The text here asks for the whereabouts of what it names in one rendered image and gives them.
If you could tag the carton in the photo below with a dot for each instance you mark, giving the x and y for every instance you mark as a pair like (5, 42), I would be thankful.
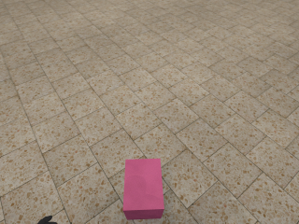
(143, 195)

